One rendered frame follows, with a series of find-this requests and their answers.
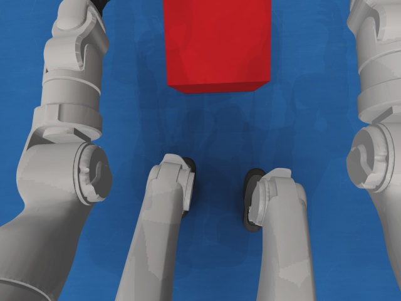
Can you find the robot left upper arm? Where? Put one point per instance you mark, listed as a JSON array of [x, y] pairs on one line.
[[59, 184]]

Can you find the robot right upper arm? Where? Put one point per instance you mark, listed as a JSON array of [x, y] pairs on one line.
[[374, 164]]

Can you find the right robot foot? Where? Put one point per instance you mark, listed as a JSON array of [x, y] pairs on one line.
[[250, 182]]

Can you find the robot left hand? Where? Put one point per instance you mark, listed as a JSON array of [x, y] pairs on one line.
[[100, 4]]

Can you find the robot right forearm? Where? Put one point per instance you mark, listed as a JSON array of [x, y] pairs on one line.
[[376, 25]]

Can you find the carton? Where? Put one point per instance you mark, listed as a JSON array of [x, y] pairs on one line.
[[215, 46]]

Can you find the right robot shin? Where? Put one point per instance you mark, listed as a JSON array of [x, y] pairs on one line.
[[278, 172]]

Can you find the robot left forearm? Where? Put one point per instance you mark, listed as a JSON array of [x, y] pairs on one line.
[[72, 78]]

